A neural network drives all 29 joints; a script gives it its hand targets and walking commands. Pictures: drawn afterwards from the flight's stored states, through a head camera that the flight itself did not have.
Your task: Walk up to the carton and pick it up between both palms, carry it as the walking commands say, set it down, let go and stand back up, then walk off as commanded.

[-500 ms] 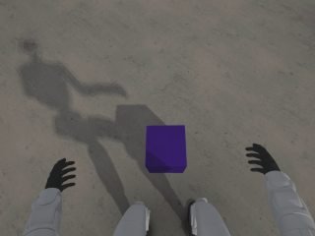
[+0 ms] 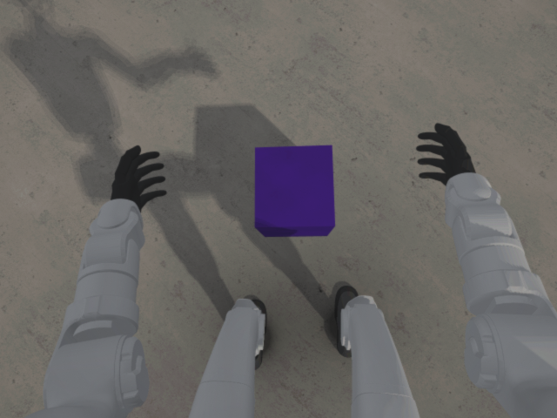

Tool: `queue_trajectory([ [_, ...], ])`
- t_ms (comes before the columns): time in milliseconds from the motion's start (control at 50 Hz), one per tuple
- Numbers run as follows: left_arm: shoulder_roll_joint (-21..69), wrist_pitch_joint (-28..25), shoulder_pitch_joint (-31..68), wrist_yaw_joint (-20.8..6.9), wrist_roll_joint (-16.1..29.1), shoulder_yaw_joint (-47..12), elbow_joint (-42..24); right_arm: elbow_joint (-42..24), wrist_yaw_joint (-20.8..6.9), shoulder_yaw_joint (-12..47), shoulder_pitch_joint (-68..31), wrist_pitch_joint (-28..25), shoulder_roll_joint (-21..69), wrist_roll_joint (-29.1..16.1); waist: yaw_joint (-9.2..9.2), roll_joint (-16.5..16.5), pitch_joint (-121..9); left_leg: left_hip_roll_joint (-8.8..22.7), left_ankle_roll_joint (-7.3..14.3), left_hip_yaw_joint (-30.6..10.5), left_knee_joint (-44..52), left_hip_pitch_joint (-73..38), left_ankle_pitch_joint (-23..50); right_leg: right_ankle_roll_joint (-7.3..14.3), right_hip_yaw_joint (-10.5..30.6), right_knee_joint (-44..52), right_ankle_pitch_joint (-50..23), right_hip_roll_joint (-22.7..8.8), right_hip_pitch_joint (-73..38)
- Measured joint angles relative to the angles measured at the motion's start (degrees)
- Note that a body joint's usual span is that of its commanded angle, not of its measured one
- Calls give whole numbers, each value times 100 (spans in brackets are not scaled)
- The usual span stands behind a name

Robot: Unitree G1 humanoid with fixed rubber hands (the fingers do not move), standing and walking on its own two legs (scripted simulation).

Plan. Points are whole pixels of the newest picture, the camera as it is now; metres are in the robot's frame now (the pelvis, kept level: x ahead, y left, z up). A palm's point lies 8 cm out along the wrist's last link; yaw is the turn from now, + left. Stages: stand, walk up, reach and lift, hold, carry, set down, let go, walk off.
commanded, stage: reach and lift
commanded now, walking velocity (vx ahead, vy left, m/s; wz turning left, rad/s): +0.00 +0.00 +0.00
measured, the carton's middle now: (294, 196) +0.49 +0.04 -0.57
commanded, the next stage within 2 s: none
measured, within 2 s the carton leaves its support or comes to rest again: neither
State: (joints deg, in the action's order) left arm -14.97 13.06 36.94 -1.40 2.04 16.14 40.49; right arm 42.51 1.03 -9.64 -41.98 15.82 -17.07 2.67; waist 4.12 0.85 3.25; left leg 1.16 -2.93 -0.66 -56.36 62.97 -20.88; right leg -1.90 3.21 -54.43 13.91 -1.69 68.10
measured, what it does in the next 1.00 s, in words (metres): lowers itself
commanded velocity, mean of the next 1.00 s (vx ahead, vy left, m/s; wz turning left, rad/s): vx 0.00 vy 0.00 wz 0.00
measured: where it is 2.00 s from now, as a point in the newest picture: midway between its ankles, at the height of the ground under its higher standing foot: (299, 340)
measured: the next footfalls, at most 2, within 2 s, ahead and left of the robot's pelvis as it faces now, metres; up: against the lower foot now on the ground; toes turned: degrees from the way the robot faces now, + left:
none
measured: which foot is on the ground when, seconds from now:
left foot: down 0.00-1.00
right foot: down 0.00-1.00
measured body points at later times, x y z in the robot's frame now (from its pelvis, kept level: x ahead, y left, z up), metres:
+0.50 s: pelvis +0.01 +0.00 -0.03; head +0.32 +0.00 +0.29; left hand +0.51 +0.24 -0.14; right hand +0.54 -0.15 -0.15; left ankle +0.04 +0.15 -0.66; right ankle +0.10 -0.13 -0.66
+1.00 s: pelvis -0.01 +0.01 -0.12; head +0.32 +0.01 +0.18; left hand +0.51 +0.23 -0.25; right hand +0.54 -0.14 -0.26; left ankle +0.04 +0.15 -0.66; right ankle +0.10 -0.13 -0.66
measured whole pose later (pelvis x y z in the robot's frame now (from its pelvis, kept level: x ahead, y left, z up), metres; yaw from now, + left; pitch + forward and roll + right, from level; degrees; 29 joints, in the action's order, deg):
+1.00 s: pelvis -0.01 +0.01 -0.12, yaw +2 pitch +52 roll +2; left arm -12.6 6.4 66.0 1.5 -2.0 20.8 49.9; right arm 50.8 4.2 -20.4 -68.7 7.9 -11.0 7.5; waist 1.9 0.6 -4.9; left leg -0.3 -2.9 -2.1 -83.3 107.0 -28.0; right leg -2.9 3.6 -79.4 19.9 -1.9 111.3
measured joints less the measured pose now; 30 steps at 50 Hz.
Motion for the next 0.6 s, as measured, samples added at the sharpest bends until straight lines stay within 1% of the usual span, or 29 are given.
queue_trajectory([
  [160, 111, -334, 737, -61, -167, 246, 311, 170, 202, -276, -706, -272, 342, 177, -59, 35, -250, 9, -21, -5, -214, 777, -71, 11, 8, -224, 65, 18, 791],
  [280, 164, -582, 1170, -96, -250, 483, 466, 225, 281, -476, -1117, -505, 539, 316, -111, 42, -425, -3, -19, -18, -288, 1325, -79, 8, 3, -288, 72, 10, 1329],
  [440, 183, -671, 1937, -84, -379, 706, 589, 309, 250, -764, -1818, -604, 644, 474, -172, 24, -551, -34, 5, -58, -416, 2008, -47, -14, -22, -342, 21, -15, 1955],
  [600, 291, -653, 2524, -18, -600, 776, 645, 359, 156, -1067, -2292, -625, 688, 664, -200, -9, -586, -70, 34, -115, -478, 2385, 7, -42, -70, -309, -52, -49, 2253],
])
